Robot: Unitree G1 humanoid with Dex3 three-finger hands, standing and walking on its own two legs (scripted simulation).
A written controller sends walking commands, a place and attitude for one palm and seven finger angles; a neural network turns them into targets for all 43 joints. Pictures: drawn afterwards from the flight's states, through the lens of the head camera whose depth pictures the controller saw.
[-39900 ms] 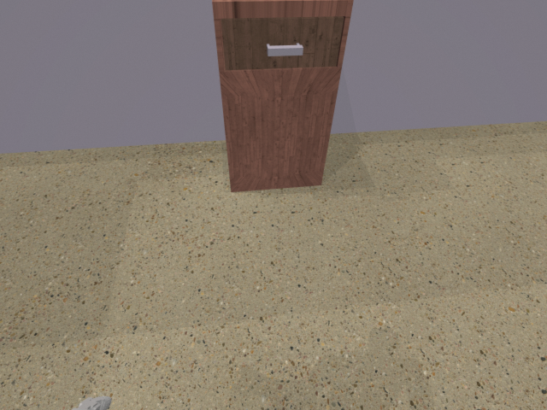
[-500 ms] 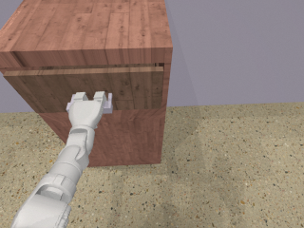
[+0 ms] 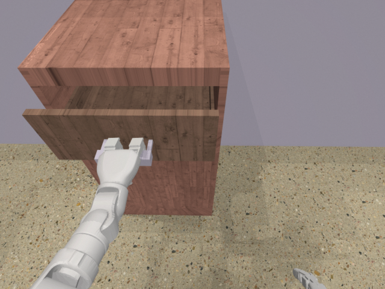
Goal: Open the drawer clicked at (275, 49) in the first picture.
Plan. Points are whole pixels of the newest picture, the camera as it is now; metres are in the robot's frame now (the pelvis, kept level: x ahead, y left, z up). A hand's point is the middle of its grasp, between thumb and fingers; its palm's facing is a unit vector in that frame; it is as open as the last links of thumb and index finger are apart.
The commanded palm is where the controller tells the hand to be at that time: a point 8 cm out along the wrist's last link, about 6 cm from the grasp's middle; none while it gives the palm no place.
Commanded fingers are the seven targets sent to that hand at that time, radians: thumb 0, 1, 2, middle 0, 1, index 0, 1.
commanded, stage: pull the drawer open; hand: left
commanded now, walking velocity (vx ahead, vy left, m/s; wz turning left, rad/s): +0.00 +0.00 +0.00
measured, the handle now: (126, 150) +0.43 +0.18 +0.01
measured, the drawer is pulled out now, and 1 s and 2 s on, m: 0.10 0.21 0.30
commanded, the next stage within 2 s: open the thumb to release the handle in 1.96 s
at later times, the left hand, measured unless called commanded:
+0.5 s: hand (121, 200) +0.31 +0.17 -0.01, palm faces +0.00 -0.07 -1.00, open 6.4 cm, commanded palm +0.27 +0.18 +0.05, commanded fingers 0.00 0.90 0.90 -0.40 -1.35 -0.40 -1.35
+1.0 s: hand (118, 220) +0.26 +0.17 +0.00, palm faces -0.01 -0.11 -0.99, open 6.4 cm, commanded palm +0.22 +0.17 +0.05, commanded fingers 0.00 0.90 0.90 -0.40 -1.35 -0.40 -1.35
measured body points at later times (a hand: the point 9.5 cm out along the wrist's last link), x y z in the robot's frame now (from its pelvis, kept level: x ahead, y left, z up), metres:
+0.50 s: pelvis -0.01 -0.01 +0.00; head +0.02 -0.03 +0.45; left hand +0.30 +0.17 +0.05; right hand +0.15 -0.25 -0.11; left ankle -0.02 +0.11 -0.71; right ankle -0.03 -0.11 -0.71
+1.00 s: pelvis +0.00 -0.01 +0.00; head +0.02 -0.04 +0.45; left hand +0.26 +0.17 +0.05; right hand +0.19 -0.24 -0.10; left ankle -0.02 +0.11 -0.71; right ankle -0.03 -0.11 -0.71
